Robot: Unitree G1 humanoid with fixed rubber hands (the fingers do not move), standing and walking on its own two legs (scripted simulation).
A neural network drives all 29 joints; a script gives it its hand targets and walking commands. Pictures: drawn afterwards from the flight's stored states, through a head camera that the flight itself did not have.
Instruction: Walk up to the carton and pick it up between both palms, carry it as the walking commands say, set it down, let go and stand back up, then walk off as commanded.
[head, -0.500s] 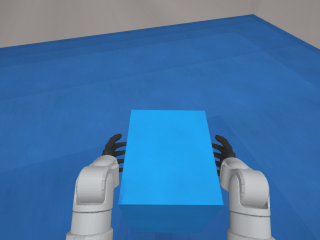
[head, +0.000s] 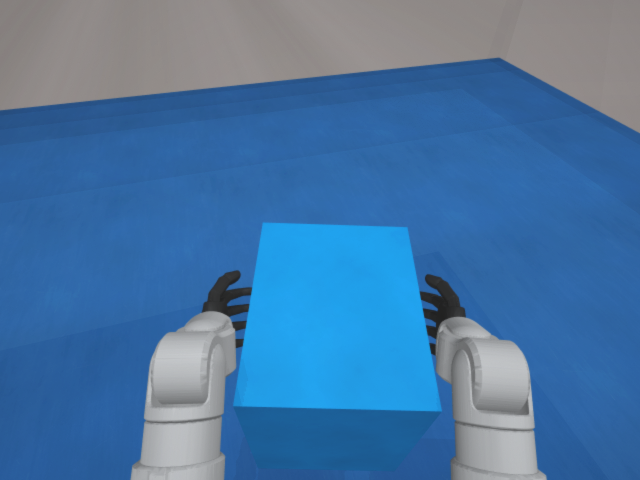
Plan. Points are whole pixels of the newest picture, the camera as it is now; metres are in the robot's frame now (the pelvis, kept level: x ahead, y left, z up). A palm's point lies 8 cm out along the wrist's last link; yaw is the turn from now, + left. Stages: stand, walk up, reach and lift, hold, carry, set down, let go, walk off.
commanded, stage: carry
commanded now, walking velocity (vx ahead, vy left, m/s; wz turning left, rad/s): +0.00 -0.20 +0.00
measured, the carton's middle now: (330, 350) +0.28 +0.00 +0.03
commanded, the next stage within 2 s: none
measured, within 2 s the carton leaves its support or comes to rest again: neither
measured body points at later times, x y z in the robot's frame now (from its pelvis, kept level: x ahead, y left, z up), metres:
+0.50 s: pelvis -0.10 -0.12 +0.00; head -0.09 -0.13 +0.45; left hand +0.19 +0.02 +0.08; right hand +0.20 -0.25 +0.08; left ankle -0.04 +0.05 -0.72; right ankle -0.05 -0.26 -0.72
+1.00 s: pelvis -0.18 -0.24 +0.00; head -0.18 -0.24 +0.45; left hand +0.10 -0.09 +0.09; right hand +0.12 -0.36 +0.09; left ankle -0.13 -0.07 -0.72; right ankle -0.14 -0.37 -0.72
